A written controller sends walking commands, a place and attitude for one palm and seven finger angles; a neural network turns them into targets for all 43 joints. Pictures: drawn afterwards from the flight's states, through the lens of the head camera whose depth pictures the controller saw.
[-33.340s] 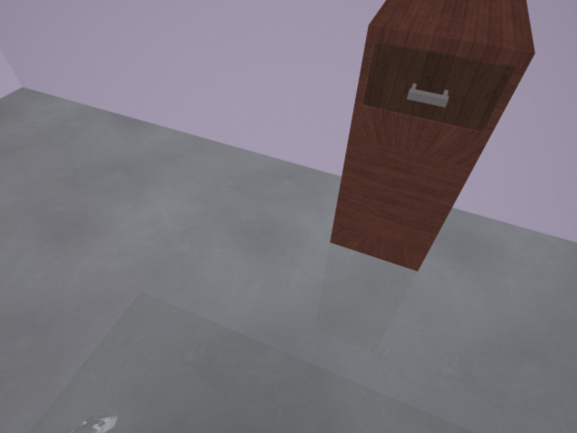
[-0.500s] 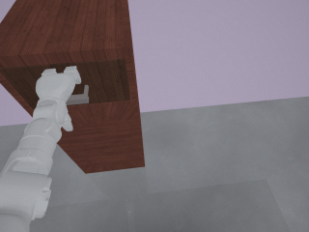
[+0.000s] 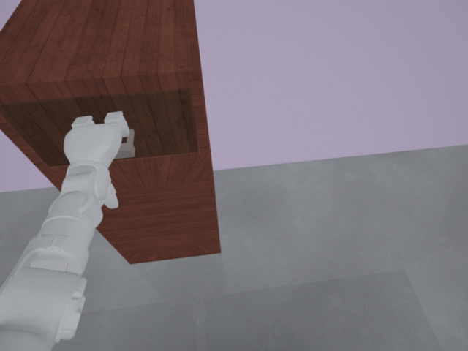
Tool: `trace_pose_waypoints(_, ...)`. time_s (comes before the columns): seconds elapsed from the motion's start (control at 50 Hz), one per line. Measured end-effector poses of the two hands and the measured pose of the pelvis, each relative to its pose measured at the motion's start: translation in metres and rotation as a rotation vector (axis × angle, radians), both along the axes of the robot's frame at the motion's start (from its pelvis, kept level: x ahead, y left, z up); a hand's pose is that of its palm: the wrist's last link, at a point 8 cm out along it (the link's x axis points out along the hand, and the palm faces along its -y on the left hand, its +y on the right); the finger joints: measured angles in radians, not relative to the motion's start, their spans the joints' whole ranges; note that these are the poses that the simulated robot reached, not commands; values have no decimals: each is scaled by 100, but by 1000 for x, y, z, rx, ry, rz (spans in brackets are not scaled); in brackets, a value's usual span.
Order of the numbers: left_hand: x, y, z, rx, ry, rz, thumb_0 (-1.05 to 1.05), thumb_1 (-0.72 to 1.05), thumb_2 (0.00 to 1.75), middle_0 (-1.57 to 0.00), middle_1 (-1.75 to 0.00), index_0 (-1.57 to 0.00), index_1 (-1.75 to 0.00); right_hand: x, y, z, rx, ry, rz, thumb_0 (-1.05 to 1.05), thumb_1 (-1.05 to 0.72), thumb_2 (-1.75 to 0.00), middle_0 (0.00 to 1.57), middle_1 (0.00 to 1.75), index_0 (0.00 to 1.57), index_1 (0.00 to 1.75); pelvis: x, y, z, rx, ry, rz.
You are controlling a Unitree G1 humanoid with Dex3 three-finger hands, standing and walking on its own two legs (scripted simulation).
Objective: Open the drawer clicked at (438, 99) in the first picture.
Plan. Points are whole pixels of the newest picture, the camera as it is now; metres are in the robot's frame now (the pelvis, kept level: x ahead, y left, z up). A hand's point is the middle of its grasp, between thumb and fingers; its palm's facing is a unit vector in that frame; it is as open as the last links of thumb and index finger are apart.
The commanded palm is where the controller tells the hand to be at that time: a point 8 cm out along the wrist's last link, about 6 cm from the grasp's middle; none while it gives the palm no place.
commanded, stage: lower the fingers behind the handle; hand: left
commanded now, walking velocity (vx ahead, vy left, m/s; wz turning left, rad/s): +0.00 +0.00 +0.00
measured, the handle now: (108, 144) +0.50 +0.25 +0.04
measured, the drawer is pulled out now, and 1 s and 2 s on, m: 0.00 0.00 0.00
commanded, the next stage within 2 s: lift the fingers back up to retry in 0.82 s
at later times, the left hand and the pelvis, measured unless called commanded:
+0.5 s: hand (105, 162) +0.45 +0.25 +0.04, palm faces -0.02 +0.00 -1.00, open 14.0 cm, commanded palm +0.43 +0.25 +0.07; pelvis -0.02 -0.01 -0.01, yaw +0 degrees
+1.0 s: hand (105, 160) +0.45 +0.25 +0.04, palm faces -0.03 -0.01 -1.00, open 13.9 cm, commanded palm +0.43 +0.25 +0.08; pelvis -0.04 +0.00 -0.02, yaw +0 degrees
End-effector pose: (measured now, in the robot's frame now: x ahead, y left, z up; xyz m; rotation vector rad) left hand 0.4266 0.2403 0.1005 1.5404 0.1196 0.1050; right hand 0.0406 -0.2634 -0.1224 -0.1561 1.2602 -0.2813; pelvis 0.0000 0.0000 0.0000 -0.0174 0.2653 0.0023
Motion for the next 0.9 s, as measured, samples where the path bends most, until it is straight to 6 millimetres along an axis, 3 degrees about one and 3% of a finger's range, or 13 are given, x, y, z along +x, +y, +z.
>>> trace_pose_waypoints(0.18,3,1,0,15,36,28,0,-49,30,-30,-121,-29,-122,-6,-8,4,-27,-7,0,0,-91,-90,20,30,21,30,-6,-4,-1,0,2,2)
trace_pose_waypoints(0.42,2,2,-2,21,24,4,0,-49,30,-29,-124,-27,-124,-33,-18,3,-55,40,-11,0,-91,-90,20,30,21,30,-16,-8,-7,-2,23,2)
trace_pose_waypoints(0.9,5,2,-1,29,28,13,0,-49,30,-31,-126,-27,-127,-70,-6,-6,-48,65,-32,0,-91,-90,20,30,21,30,-36,-3,-16,-11,46,-1)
